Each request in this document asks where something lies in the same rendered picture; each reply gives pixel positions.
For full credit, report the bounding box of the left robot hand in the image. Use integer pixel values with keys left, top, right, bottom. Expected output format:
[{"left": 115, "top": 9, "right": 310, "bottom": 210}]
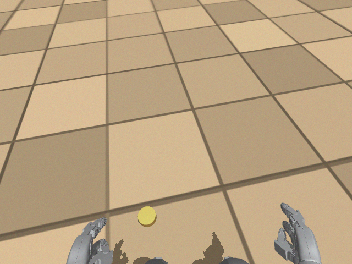
[{"left": 66, "top": 217, "right": 113, "bottom": 264}]

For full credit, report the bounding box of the right robot hand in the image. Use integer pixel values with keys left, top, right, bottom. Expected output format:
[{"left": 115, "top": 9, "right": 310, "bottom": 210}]
[{"left": 274, "top": 203, "right": 322, "bottom": 264}]

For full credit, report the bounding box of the tin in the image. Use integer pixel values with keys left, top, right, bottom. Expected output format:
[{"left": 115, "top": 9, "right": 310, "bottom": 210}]
[{"left": 138, "top": 206, "right": 157, "bottom": 227}]

